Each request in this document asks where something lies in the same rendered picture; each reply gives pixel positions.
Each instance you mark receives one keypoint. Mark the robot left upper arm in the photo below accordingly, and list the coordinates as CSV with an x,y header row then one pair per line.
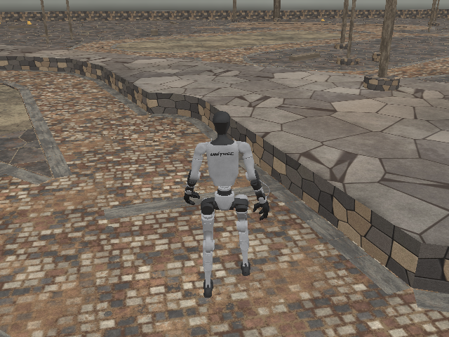
x,y
197,160

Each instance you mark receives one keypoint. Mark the left robot forearm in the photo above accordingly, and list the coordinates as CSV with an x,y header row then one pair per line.
x,y
190,184

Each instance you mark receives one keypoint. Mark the right robot forearm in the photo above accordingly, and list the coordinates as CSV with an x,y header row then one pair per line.
x,y
256,184

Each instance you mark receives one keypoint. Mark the humanoid robot head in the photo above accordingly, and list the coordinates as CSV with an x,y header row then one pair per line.
x,y
221,121

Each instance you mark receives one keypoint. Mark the robot left hand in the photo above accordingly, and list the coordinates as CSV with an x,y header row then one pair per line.
x,y
194,195

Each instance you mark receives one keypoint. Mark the robot right upper arm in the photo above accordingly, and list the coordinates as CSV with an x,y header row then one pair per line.
x,y
247,159

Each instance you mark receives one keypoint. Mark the robot left thigh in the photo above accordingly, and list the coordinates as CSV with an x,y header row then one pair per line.
x,y
207,218

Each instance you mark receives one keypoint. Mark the robot right hand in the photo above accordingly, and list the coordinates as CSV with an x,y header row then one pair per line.
x,y
265,209

